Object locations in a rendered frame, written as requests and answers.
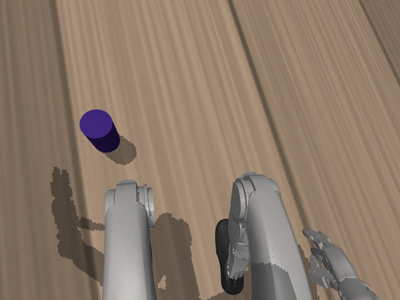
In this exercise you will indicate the can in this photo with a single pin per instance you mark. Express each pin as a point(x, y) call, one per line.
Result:
point(99, 128)

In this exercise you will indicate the right robot hand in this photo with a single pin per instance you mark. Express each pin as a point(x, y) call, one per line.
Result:
point(338, 267)

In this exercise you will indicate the right robot arm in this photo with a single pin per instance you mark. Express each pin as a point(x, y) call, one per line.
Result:
point(355, 289)

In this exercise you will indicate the right robot foot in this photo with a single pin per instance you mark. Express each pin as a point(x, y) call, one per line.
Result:
point(230, 286)

